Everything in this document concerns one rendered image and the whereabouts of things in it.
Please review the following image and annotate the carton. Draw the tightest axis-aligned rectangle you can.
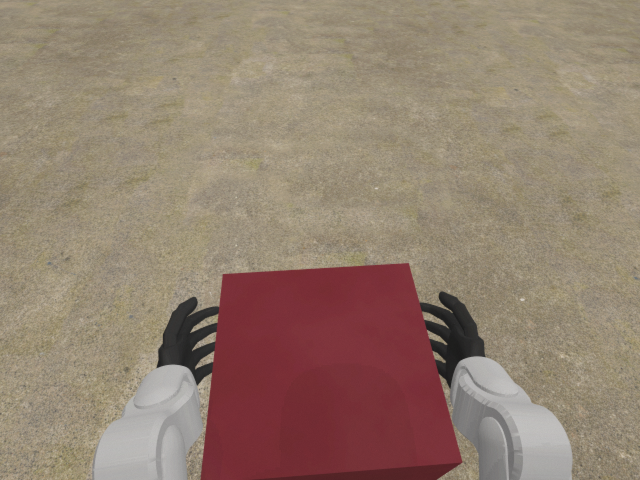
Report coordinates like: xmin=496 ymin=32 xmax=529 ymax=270
xmin=200 ymin=263 xmax=463 ymax=480

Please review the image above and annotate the left robot hand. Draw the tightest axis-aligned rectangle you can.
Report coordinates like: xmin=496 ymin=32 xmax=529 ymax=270
xmin=157 ymin=297 xmax=219 ymax=386

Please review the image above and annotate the robot left forearm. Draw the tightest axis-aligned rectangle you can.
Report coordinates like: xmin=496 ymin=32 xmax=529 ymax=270
xmin=92 ymin=365 xmax=203 ymax=480

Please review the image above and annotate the right robot hand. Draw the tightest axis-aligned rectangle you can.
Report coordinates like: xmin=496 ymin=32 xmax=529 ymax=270
xmin=419 ymin=291 xmax=486 ymax=388

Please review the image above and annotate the robot right forearm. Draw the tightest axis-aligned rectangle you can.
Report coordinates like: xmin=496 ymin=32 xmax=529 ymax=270
xmin=450 ymin=356 xmax=573 ymax=480

